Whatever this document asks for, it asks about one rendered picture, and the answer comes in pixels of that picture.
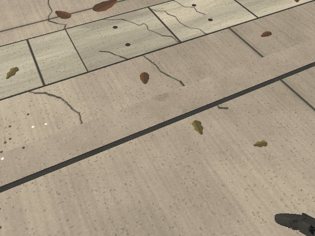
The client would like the right robot hand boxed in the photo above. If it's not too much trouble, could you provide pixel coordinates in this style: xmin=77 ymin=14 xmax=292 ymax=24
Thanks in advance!
xmin=275 ymin=212 xmax=315 ymax=236

